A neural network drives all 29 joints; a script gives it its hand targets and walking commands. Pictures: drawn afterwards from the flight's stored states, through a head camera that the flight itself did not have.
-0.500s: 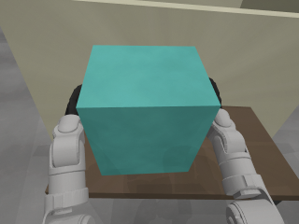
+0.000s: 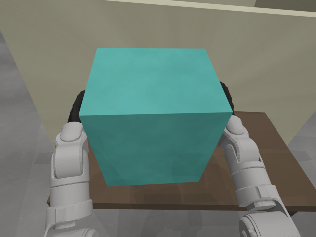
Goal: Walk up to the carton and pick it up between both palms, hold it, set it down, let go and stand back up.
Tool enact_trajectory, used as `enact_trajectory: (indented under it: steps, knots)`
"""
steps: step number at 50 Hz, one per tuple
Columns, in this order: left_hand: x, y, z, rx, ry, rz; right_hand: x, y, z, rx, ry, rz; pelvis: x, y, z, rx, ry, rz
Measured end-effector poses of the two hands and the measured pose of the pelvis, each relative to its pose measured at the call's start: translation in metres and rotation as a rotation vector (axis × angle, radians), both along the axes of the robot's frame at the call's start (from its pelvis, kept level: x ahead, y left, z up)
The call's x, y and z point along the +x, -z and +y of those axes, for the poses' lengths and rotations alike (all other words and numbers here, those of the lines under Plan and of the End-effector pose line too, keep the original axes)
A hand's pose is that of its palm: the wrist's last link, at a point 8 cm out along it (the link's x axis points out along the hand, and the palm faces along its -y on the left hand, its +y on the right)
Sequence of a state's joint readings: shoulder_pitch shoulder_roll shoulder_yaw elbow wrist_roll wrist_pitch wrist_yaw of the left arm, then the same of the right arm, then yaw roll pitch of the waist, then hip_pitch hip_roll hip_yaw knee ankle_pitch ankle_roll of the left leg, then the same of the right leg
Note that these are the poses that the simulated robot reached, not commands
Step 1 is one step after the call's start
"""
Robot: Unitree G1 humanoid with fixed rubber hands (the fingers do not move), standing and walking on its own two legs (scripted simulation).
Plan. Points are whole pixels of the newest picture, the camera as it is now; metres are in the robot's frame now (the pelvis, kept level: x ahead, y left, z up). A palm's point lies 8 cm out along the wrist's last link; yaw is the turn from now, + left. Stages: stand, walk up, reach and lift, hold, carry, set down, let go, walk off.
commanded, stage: hold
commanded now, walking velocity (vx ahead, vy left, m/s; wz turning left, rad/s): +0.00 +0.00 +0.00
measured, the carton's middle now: (153, 121) +0.37 +0.01 +0.14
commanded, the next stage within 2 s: set down in 0.26 s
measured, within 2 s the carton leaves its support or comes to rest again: neither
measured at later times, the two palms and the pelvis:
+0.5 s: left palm (79, 122) +0.34 +0.18 +0.16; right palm (225, 118) +0.35 -0.16 +0.18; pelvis +0.00 +0.00 +0.00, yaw +0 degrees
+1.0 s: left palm (87, 133) +0.36 +0.18 +0.11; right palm (219, 126) +0.37 -0.17 +0.13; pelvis +0.02 +0.00 +0.00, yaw +0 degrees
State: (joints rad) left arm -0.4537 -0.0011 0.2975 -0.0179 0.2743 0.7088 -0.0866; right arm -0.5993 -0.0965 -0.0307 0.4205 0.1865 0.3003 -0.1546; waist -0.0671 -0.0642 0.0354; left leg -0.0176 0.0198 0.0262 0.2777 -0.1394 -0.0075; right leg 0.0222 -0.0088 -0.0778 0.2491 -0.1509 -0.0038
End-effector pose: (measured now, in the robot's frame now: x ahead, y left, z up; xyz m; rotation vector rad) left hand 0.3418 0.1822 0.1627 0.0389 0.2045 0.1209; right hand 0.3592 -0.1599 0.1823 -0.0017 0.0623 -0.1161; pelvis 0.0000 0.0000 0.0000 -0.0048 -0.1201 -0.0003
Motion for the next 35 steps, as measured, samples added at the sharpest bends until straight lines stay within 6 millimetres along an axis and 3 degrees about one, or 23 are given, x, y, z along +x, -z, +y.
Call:
enact_trajectory:
  steps: [22,28,35]
  knots:
    - [-0.002,0.0,-0.002,0.006,0.016,-0.036,-0.01,0.002,-0.003,-0.02,0.022,-0.039,-0.001,0.0,0.002,0.0,0.001,-0.024]
    - [0.002,0.003,-0.002,0.03,0.026,-0.078,-0.01,0.014,-0.004,-0.035,0.031,-0.083,0.002,0.0,0.003,0.002,0.003,-0.03]
    - [0.005,0.029,0.001,0.023,0.022,-0.048,-0.005,0.044,0.0,-0.042,0.025,-0.058,0.008,0.0,0.002,0.003,-0.004,-0.019]
